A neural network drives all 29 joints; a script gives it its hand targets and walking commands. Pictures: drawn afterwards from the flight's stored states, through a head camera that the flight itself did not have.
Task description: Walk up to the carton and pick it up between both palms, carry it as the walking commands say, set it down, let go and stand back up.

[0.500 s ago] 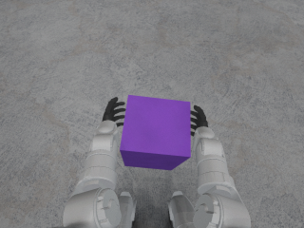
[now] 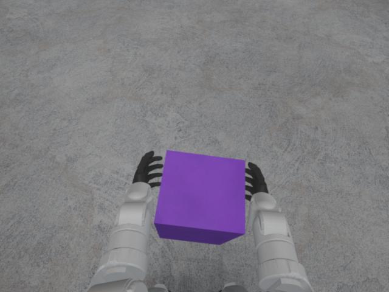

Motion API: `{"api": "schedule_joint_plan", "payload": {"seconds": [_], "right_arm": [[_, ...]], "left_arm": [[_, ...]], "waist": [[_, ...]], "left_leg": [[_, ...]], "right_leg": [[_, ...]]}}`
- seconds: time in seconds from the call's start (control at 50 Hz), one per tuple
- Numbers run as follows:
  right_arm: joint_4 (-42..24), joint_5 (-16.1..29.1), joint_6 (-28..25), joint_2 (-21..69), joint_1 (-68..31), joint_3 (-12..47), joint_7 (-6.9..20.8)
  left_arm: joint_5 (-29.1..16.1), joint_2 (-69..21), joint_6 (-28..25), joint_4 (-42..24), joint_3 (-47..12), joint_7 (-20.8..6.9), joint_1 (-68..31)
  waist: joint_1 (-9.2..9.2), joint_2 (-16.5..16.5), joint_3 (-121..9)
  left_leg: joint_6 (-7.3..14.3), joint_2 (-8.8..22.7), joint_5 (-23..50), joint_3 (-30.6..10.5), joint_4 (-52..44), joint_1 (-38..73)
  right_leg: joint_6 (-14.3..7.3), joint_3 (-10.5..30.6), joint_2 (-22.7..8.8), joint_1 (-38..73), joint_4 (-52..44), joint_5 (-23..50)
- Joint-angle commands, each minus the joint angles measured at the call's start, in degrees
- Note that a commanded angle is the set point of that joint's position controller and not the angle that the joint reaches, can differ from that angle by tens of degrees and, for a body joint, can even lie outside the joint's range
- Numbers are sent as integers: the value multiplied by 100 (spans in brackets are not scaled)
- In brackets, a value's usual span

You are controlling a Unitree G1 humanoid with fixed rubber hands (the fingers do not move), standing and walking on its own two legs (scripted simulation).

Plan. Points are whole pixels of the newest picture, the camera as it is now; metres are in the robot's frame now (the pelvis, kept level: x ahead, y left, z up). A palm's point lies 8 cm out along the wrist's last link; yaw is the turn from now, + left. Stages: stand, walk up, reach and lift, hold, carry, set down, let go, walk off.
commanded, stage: reach and lift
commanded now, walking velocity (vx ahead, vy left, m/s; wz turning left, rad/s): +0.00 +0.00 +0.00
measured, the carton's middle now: (196, 204) +0.32 -0.01 -0.10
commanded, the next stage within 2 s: none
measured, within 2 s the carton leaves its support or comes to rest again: neither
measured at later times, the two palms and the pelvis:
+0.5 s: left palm (130, 182) +0.31 +0.12 +0.06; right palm (266, 190) +0.29 -0.14 +0.05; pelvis -0.02 +0.00 +0.01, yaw +0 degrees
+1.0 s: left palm (126, 178) +0.31 +0.12 +0.08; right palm (267, 180) +0.30 -0.14 +0.07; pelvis +0.01 -0.01 +0.02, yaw +0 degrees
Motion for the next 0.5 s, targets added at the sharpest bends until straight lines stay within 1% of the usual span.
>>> {"api": "schedule_joint_plan", "payload": {"seconds": [0.0, 0.02, 0.04, 0.06, 0.08, 0.1, 0.12, 0.14, 0.16, 0.18, 0.2, 0.22, 0.24, 0.26, 0.28, 0.3, 0.32, 0.34, 0.36, 0.38, 0.4, 0.42, 0.44, 0.46, 0.48], "right_arm": [[-503, 829, -363, 5979, -3572, 3239, 1228], [-799, 959, -346, 6334, -3592, 3535, 1222], [-516, 841, -238, 6175, -3465, 3256, 1226], [-367, 895, -213, 6196, -3145, 3211, 1230], [-819, 894, -231, 6098, -3417, 3380, 1250], [-689, 965, -186, 6064, -3459, 3368, 1275], [-734, 1040, -111, 6125, -3606, 3463, 1257], [-607, 1007, -65, 6314, -3746, 3316, 1281], [-578, 1062, -12, 6278, -3736, 3381, 1309], [-454, 1060, 65, 6377, -3722, 3309, 1347], [-514, 1021, 73, 6226, -4181, 3155, 1328], [-426, 1063, 196, 6370, -3981, 3292, 1326], [-534, 1050, 213, 6289, -3911, 3241, 1370], [-181, 937, 350, 6209, -3891, 3024, 1368], [-335, 978, 403, 6285, -3978, 3078, 1376], [-298, 981, 454, 6176, -4249, 3038, 1394], [-413, 1015, 518, 6188, -4278, 3097, 1401], [-503, 1187, 514, 6281, -4576, 3249, 1443], [-437, 1158, 593, 6277, -4511, 3214, 1462], [-582, 1250, 624, 6134, -4935, 3221, 1470], [-599, 1158, 688, 6253, -4693, 3208, 1480], [-405, 1180, 805, 6183, -4652, 3132, 1500], [-257, 985, 883, 5843, -4726, 2886, 1502], [-373, 1062, 937, 6055, -4758, 2957, 1484], [-379, 1103, 980, 5974, -4756, 2902, 1516]], "left_arm": [[-925, -5988, 110, 522, -2804, -1539, -2063], [-978, -6103, 108, 158, -3135, -1530, -2025], [-741, -5818, 200, 463, -2710, -1532, -1851], [-928, -5959, 216, 178, -3035, -1545, -2290], [-928, -6066, 254, 117, -3059, -1568, -2046], [-915, -5855, 260, -2, -3124, -1615, -2356], [-1035, -5960, 340, 207, -2965, -1637, -2152], [-936, -5927, 380, 192, -2958, -1619, -2497], [-981, -5896, 377, 27, -3065, -1636, -2639], [-1002, -5848, 439, -74, -3155, -1630, -2822], [-1081, -5990, 513, 115, -3123, -1649, -3150], [-1107, -6051, 542, -114, -3263, -1647, -3009], [-1244, -6042, 620, -219, -3440, -1668, -3201], [-1113, -5870, 707, 79, -3171, -1687, -3162], [-1053, -5909, 829, 155, -3067, -1710, -2969], [-1049, -5898, 845, 246, -3000, -1707, -3174], [-1042, -5847, 905, 264, -2992, -1683, -3034], [-1044, -5929, 888, 146, -3047, -1652, -3165], [-1157, -5941, 945, 19, -3085, -1622, -3463], [-1206, -6109, 1037, 31, -3183, -1603, -3442], [-1227, -6036, 1068, -29, -3159, -1593, -3519], [-1347, -6071, 1159, -202, -3207, -1595, -3827], [-1203, -6096, 1254, 226, -2912, -1617, -3527], [-1261, -6095, 1311, 67, -2992, -1622, -3537], [-1439, -6177, 1307, -273, -3253, -1601, -3954]], "waist": [[-143, -338, -2582], [-71, -424, -3085], [-42, -442, -2638], [-193, -126, -2544], [-220, -402, -2796], [-161, -159, -2824], [76, -356, -2618], [-61, -247, -2534], [-116, -260, -2636], [50, -192, -2429], [-241, -105, -2190], [-32, -50, -2192], [-251, -157, -2320], [-122, -228, -1833], [-101, -74, -1828], [-180, -200, -1635], [2, -202, -1531], [104, 19, -1780], [-58, -266, -1819], [22, 22, -1622], [-116, -297, -1636], [-49, -120, -1643], [-156, 17, -1404], [-35, 17, -1309], [-208, 150, -1454]], "left_leg": [[129, -578, 1560, 404, -311, 1193], [149, -566, 1985, 293, -445, 1678], [205, -554, 1799, 324, -449, 1406], [163, -528, 1870, 287, -421, 1414], [161, -536, 1923, 297, -532, 1574], [130, -552, 1793, 407, -574, 1567], [195, -537, 1562, 356, -688, 1662], [158, -518, 1315, 360, -696, 1555], [201, -499, 1179, 366, -845, 1738], [168, -445, 1179, 276, -924, 1758], [161, -468, 556, 374, -763, 1457], [191, -436, 648, 352, -967, 1757], [154, -430, 836, 294, -1051, 1887], [167, -373, 539, 244, -1061, 1851], [160, -457, 281, 377, -1073, 1768], [195, -349, 23, 256, -1182, 2001], [211, -352, 70, 224, -1333, 1872], [201, -347, -6, 227, -1402, 1944], [225, -355, -25, 244, -1321, 2020], [176, -328, -24, 188, -1376, 2128], [186, -319, 29, 175, -1423, 2178], [142, -308, -125, 197, -1405, 2153], [125, -311, -352, 241, -1492, 2146], [157, -270, -572, 170, -1548, 2275], [143, -226, -563, 97, -1623, 2484]], "right_leg": [[89, -216, 591, 1842, -463, 2283], [88, -248, 617, 2227, -457, 2562], [119, -265, 608, 1963, -452, 2346], [78, -237, 573, 1958, -461, 2348], [85, -295, 633, 2273, -574, 2478], [63, -228, 566, 2308, -644, 2396], [131, -309, 557, 2333, -727, 2117], [91, -297, 594, 2374, -711, 1927], [58, -276, 595, 2422, -781, 1801], [9, -260, 583, 2430, -821, 1662], [-42, -257, 529, 2315, -821, 1011], [-52, -315, 563, 2457, -946, 1041], [-57, -347, 594, 2639, -952, 1319], [-32, -306, 556, 2267, -1015, 921], [-58, -273, 488, 2580, -1163, 770], [-56, -328, 512, 2226, -1106, 408], [-49, -338, 540, 2529, -1138, 469], [-62, -272, 495, 2617, -1136, 455], [-51, -285, 486, 2658, -1206, 425], [-109, -296, 492, 2494, -1223, 220], [-88, -313, 531, 2646, -1211, 479], [-125, -256, 480, 2831, -1218, 363], [-144, -254, 423, 2649, -1312, 150], [-164, -246, 443, 2794, -1338, -147], [-197, -220, 449, 2712, -1320, -67]]}}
